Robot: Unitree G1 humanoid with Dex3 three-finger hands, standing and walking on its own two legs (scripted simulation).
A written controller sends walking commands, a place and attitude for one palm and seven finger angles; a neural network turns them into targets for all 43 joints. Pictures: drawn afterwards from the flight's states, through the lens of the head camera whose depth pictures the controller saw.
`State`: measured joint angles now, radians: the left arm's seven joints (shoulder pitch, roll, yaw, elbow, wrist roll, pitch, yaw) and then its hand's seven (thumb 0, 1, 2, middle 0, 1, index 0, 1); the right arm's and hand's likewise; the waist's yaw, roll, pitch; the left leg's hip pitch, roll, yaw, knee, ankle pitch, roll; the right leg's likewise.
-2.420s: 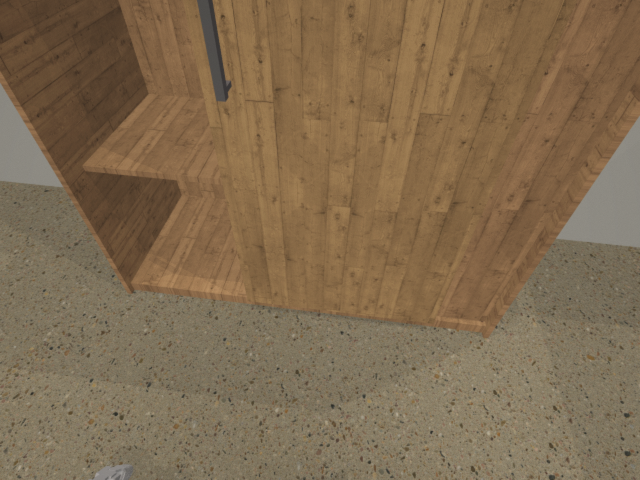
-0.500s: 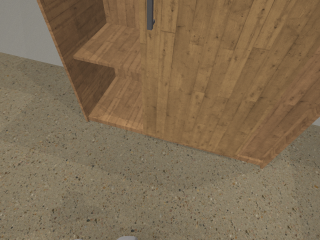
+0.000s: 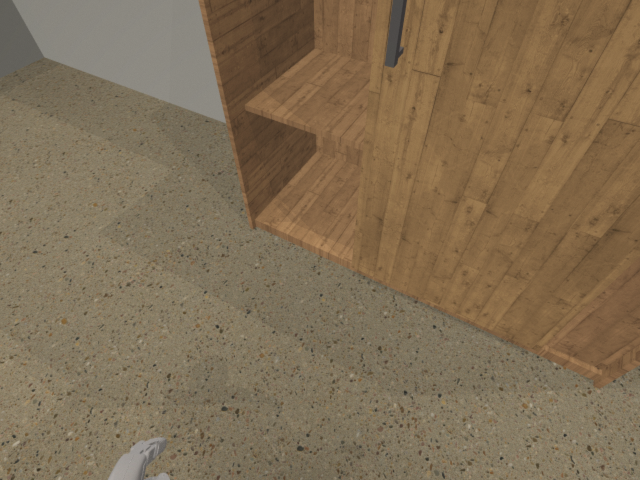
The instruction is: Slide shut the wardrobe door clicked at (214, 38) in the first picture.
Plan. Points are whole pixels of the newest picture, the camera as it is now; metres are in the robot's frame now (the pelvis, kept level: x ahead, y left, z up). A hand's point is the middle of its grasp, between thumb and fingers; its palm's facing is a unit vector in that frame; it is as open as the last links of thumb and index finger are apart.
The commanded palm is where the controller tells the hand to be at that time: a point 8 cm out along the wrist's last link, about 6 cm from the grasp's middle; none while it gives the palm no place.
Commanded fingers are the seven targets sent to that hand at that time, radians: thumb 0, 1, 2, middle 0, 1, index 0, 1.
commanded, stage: walk to a spot facing it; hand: right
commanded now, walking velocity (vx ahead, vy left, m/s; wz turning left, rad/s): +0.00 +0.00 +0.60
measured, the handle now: out of the picture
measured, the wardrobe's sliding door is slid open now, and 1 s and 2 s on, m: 0.46 0.46 0.46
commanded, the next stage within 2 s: none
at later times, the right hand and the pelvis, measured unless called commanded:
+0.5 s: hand out of the picture +0.12 -0.20 -0.16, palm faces -0.31 +0.93 -0.20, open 7.4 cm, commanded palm none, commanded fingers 0.00 -0.90 -0.90 0.20 0.30 0.20 0.30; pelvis -0.03 -0.03 +0.00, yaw +19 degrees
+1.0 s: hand out of the picture +0.13 -0.14 -0.16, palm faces -0.48 +0.85 -0.20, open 7.3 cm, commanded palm none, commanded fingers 0.00 -0.90 -0.90 0.20 0.30 0.20 0.30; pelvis +0.01 +0.01 +0.01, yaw +35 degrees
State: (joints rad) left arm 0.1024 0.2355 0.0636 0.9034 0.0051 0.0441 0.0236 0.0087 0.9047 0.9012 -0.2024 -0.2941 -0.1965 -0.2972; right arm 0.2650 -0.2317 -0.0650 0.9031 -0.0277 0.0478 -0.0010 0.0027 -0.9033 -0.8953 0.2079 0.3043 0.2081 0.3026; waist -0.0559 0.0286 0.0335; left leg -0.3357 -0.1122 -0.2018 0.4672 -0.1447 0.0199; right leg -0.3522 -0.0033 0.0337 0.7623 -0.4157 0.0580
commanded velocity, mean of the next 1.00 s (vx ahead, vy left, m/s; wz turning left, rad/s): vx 0.12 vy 0.00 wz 0.60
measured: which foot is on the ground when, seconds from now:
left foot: down 0.00-0.06, up 0.08-0.56, down 0.58-1.00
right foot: up 0.00-0.04, down 0.06-0.58, up 0.60-1.00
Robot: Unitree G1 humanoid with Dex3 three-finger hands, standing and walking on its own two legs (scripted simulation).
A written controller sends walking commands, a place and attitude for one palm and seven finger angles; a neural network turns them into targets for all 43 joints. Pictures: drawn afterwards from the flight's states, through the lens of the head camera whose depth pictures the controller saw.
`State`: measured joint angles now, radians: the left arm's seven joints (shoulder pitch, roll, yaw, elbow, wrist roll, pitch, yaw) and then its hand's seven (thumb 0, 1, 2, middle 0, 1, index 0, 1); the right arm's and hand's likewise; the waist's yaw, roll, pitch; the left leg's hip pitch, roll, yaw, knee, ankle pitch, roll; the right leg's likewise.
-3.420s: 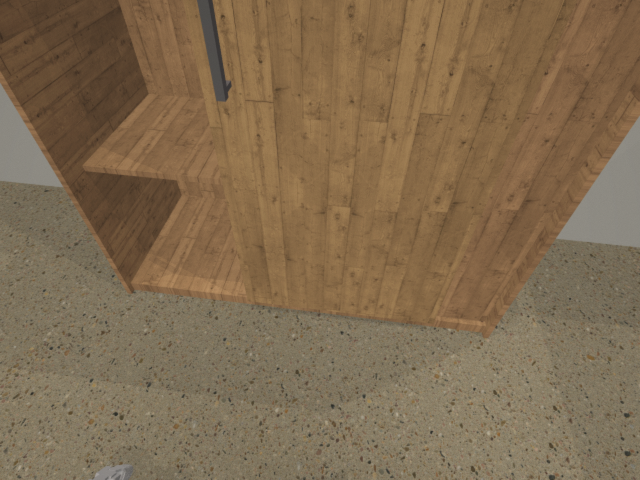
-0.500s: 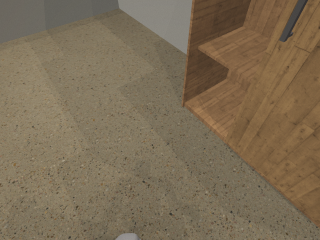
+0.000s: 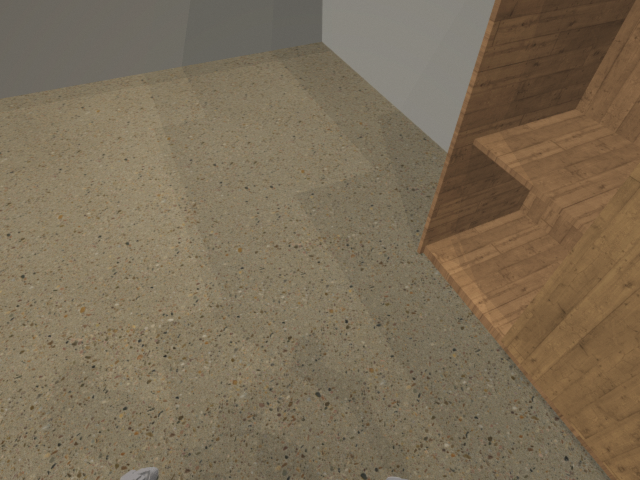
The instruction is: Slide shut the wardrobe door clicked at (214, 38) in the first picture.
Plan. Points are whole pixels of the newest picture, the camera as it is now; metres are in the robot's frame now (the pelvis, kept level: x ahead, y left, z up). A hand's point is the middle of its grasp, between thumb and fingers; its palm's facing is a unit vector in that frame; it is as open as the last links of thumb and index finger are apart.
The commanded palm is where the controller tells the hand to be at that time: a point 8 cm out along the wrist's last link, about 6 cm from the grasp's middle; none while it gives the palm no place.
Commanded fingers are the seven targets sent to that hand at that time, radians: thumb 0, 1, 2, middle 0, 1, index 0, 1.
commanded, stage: walk to a spot facing it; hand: right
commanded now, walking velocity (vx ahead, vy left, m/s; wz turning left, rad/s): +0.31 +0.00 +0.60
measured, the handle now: out of the picture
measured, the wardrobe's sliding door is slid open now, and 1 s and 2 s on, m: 0.46 0.46 0.46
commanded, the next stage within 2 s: turn to face it in 1.22 s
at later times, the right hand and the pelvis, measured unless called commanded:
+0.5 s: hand (458, 390) +0.30 -0.23 -0.18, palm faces -0.26 +0.95 -0.16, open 7.4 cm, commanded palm none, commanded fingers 0.00 -0.90 -0.90 0.20 0.30 0.20 0.30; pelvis +0.17 -0.06 -0.01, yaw +19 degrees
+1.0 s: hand (369, 272) +0.53 -0.09 -0.16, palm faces -0.53 +0.81 -0.26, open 7.3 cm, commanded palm none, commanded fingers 0.00 -0.90 -0.90 0.20 0.30 0.20 0.30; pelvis +0.38 +0.05 +0.00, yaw +37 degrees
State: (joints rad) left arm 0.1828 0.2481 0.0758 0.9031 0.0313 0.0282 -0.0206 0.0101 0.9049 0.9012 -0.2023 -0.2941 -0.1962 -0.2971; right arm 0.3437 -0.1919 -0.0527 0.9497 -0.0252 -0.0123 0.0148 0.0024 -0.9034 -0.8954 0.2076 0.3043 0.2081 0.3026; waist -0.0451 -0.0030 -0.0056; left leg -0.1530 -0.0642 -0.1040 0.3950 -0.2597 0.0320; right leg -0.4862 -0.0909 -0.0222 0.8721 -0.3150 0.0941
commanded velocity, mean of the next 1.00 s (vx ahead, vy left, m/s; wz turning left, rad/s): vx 0.26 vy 0.00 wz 0.60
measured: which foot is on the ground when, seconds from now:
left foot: down 0.00-0.10, up 0.12-0.68, down 0.70-1.00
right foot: up 0.00-0.08, down 0.10-0.70, up 0.72-1.00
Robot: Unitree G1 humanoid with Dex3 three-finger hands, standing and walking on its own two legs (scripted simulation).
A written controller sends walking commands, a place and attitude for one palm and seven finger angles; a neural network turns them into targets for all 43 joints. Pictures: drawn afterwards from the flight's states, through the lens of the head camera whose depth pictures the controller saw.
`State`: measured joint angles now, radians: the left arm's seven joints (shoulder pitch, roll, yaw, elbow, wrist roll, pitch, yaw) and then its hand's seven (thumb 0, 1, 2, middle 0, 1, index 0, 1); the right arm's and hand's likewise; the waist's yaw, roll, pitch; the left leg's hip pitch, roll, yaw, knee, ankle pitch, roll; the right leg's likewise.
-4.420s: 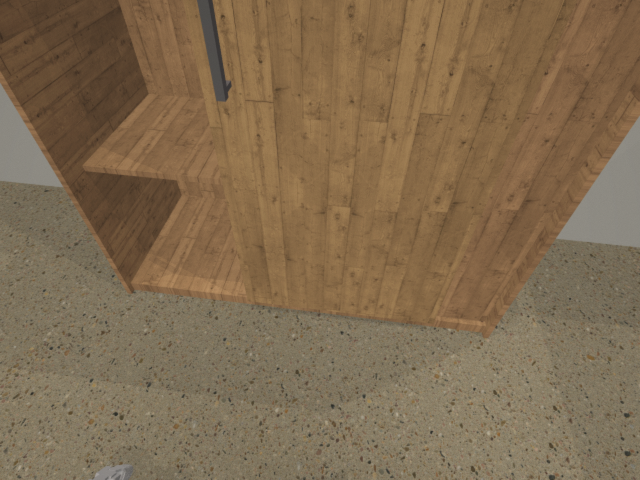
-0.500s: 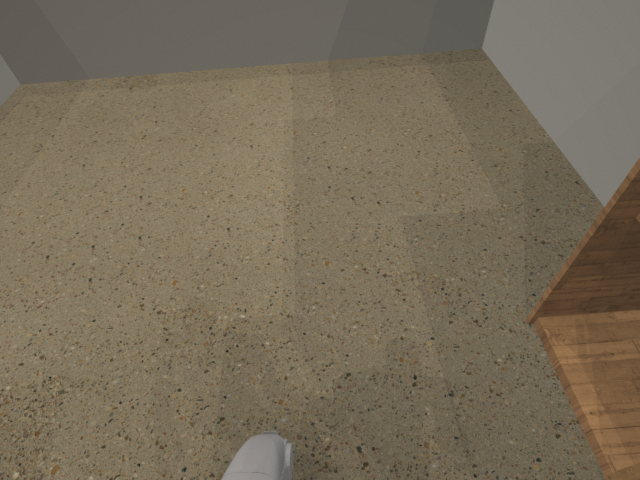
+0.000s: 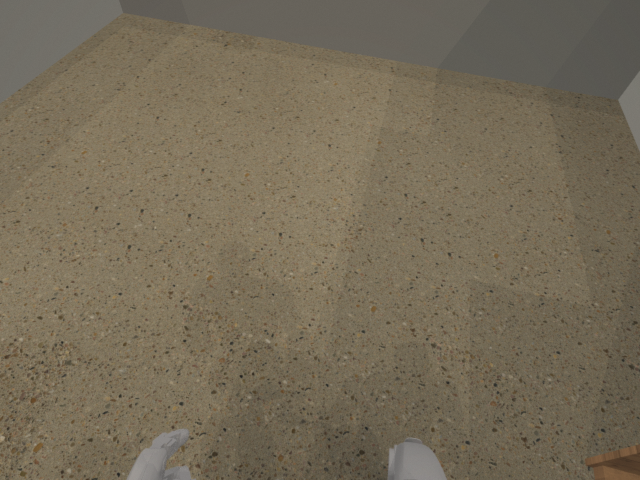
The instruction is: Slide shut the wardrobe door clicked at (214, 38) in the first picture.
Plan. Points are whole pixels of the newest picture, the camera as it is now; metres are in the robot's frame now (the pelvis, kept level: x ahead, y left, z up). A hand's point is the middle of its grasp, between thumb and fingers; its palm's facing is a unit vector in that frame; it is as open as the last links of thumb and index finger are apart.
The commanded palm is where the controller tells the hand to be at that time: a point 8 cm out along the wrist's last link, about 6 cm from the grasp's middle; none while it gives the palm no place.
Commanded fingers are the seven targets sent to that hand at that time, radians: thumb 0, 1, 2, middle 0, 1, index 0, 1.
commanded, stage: walk to a spot facing it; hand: right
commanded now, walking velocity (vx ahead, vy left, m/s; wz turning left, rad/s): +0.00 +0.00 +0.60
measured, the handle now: out of the picture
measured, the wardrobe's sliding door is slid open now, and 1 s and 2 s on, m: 0.46 0.46 0.46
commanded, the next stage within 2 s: turn to face it in 0.22 s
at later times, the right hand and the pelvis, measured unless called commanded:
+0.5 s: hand (491, 395) +0.28 -0.27 -0.17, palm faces -0.14 +0.97 -0.19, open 7.3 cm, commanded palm none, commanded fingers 0.00 -0.90 -0.90 0.20 0.30 0.20 0.30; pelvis +0.17 -0.09 +0.01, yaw +12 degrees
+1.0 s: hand (479, 411) +0.25 -0.23 -0.14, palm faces +0.11 +0.96 -0.27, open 7.3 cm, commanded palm none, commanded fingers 0.00 -0.90 -0.90 0.20 0.30 0.20 0.30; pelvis +0.16 -0.05 +0.00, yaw -4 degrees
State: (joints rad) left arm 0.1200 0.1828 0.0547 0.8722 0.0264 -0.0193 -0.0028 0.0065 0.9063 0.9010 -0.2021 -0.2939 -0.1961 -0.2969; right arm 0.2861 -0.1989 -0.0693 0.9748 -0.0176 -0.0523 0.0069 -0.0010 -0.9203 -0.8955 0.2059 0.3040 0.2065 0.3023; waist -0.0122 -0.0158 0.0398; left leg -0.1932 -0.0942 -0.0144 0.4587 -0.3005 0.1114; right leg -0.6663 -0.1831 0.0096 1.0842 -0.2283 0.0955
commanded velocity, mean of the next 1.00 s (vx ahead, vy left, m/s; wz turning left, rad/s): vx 0.00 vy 0.00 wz -0.25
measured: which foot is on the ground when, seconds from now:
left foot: down 0.00-0.22, up 0.24-0.74, down 0.76-1.00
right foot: up 0.00-0.18, down 0.20-0.78, up 0.80-1.00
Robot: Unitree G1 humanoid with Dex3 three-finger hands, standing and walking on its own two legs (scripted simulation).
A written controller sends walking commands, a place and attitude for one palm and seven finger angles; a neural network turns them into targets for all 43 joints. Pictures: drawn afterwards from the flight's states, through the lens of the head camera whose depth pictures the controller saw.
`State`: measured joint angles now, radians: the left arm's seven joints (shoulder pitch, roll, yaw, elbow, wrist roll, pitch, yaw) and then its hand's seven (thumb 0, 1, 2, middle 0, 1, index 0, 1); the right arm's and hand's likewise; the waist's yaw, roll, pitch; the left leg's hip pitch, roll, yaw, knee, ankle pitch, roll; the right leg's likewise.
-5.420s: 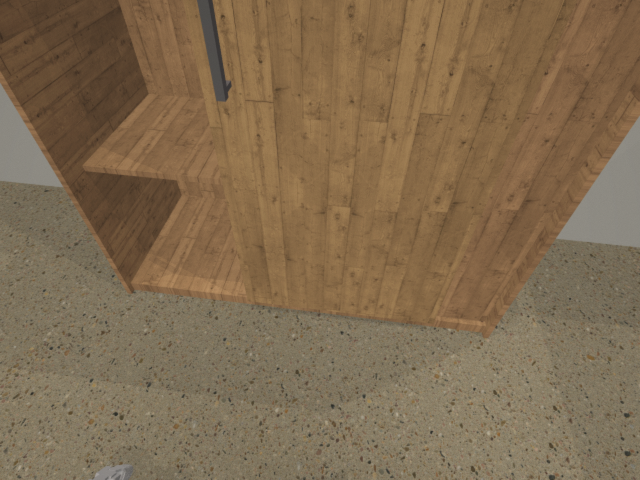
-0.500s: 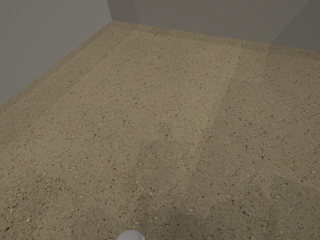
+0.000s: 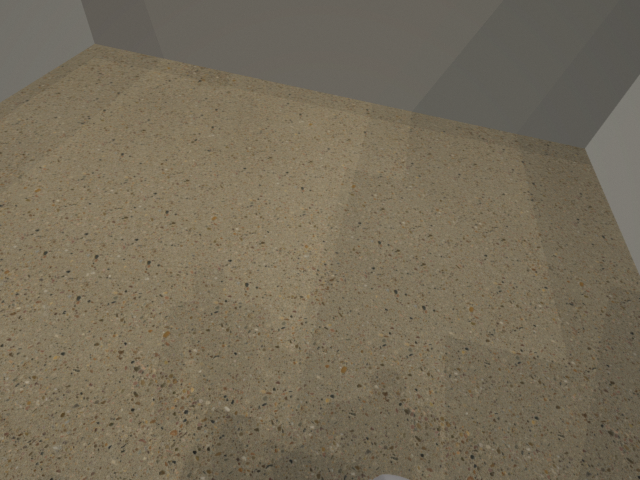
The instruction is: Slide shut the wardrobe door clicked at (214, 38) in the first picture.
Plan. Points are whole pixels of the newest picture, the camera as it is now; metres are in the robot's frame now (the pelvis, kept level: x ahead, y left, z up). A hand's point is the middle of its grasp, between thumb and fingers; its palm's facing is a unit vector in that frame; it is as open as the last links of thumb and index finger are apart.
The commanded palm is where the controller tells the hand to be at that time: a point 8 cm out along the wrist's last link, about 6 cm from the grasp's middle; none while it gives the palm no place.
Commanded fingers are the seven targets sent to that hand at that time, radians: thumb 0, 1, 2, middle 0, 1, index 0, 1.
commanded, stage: turn to face it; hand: right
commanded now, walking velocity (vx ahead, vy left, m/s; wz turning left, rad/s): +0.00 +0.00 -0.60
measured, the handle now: out of the picture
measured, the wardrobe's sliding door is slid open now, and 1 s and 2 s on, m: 0.46 0.46 0.46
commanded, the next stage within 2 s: none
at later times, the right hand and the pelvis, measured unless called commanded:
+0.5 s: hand out of the picture -0.03 -0.30 -0.17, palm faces +0.33 +0.91 -0.25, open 7.4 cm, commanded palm none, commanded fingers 0.00 -0.90 -0.90 0.20 0.30 0.20 0.30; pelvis -0.03 -0.07 +0.00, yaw -16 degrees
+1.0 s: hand out of the picture -0.03 -0.22 -0.14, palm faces +0.54 +0.79 -0.28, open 7.3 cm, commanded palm none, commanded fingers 0.00 -0.90 -0.90 0.20 0.30 0.20 0.30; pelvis -0.02 -0.01 +0.00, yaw -34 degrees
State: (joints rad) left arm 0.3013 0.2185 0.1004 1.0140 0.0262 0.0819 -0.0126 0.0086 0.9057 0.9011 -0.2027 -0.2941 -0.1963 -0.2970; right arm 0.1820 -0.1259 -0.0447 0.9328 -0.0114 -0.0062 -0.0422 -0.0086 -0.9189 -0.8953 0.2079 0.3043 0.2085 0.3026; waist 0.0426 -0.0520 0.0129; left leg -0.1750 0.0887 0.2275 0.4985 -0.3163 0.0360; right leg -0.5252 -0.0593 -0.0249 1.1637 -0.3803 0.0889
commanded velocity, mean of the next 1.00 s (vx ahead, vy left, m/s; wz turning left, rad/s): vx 0.00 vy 0.00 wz -0.60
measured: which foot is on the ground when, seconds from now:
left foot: down 0.00-0.26, up 0.28-0.78, down 0.80-1.00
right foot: up 0.00-0.24, down 0.26-0.80, up 0.82-1.00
